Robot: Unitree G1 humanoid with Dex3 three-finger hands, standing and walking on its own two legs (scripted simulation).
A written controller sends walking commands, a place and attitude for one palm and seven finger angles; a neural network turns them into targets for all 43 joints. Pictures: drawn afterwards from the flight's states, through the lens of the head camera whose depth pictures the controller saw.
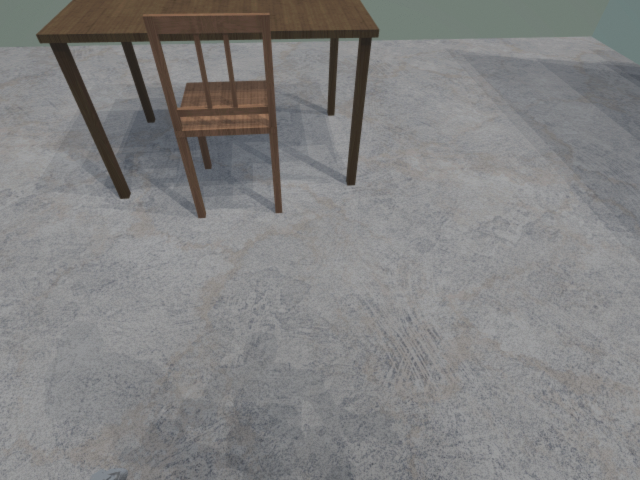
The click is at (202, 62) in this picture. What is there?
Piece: chair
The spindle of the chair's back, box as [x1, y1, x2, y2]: [193, 33, 212, 108]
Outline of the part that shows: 197,33 193,34 207,106 208,108 211,108 212,106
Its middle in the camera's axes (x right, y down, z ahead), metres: -0.41 -0.57 +1.33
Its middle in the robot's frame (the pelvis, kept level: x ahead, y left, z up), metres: +1.36 +0.47 -0.10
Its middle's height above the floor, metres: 0.67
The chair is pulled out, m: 0.00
